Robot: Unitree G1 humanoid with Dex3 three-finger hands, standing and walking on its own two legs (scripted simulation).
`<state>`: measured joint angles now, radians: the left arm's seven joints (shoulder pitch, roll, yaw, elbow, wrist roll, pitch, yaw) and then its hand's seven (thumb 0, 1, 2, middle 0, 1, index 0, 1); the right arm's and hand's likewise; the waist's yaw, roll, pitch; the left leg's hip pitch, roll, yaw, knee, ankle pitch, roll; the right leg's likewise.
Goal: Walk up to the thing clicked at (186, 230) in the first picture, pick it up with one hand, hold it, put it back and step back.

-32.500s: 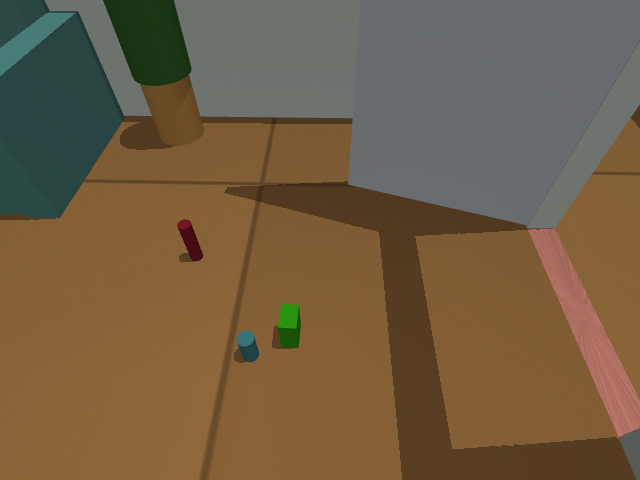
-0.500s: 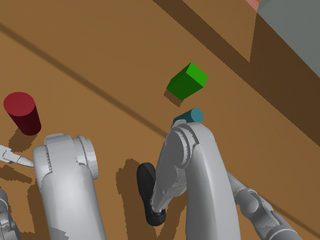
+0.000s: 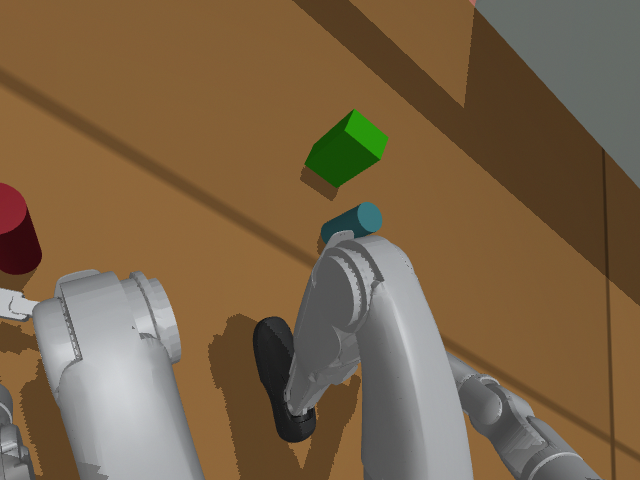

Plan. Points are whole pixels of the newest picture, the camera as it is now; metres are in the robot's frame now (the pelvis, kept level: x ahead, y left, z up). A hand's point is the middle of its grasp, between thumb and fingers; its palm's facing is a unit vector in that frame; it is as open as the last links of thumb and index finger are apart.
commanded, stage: close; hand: left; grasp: from the side
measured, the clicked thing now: (7, 236) +0.40 +0.25 -0.18
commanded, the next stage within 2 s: settle in 0.70 s
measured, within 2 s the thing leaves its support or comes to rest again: leaves its support in 1.08 s
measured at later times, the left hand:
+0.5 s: hand (11, 248) +0.38 +0.25 -0.17, palm faces +0.21 -0.98 -0.01, open 8.9 cm
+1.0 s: hand (7, 240) +0.39 +0.25 -0.17, palm faces +0.22 -0.98 -0.01, open 6.8 cm
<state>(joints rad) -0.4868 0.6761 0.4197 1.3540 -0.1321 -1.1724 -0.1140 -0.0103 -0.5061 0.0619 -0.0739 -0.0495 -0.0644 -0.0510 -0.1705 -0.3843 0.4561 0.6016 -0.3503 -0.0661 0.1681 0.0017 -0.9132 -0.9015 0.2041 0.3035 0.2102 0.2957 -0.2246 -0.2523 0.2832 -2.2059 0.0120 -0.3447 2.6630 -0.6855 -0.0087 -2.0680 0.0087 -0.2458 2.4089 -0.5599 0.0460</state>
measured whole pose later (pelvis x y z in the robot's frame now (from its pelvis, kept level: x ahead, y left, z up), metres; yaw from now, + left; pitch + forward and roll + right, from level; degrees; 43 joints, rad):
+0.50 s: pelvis +0.00 +0.00 +0.00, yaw -1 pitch +11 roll -17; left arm -0.50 0.71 0.37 1.36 -0.09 -1.18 -0.02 0.00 0.30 0.58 -0.57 -0.51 -0.55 -0.52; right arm -0.19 -0.38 0.48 0.59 -0.37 -0.05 0.18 0.00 -0.88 -0.89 0.20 0.30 0.21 0.29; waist -0.22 -0.27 0.30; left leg -2.20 0.01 -0.37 2.67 -0.70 -0.01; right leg -2.05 0.02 -0.27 2.39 -0.56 0.05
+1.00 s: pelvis +0.00 +0.00 +0.00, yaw -2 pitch +11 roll -18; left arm -0.51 0.73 0.39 1.34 -0.11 -1.17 -0.03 0.03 0.08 0.99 -0.87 -1.04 -0.88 -1.07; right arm -0.19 -0.38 0.49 0.58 -0.36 -0.04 0.18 0.00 -0.90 -0.90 0.20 0.30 0.21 0.30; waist -0.22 -0.27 0.31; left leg -2.20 0.02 -0.38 2.67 -0.70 -0.01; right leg -2.05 0.03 -0.27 2.39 -0.56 0.06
